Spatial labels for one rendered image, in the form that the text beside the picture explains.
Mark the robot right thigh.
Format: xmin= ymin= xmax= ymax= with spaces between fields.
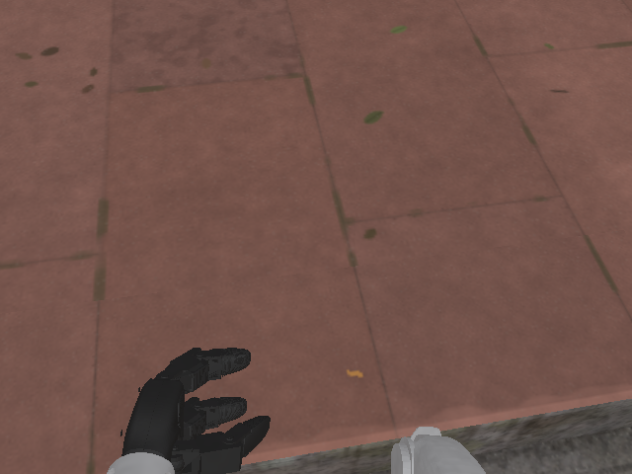
xmin=391 ymin=434 xmax=486 ymax=474

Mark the robot right shin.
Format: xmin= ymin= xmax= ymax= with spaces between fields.
xmin=411 ymin=427 xmax=441 ymax=441

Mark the robot left forearm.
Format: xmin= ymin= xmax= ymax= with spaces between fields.
xmin=107 ymin=452 xmax=175 ymax=474

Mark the robot left hand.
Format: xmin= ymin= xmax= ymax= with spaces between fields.
xmin=120 ymin=348 xmax=271 ymax=474

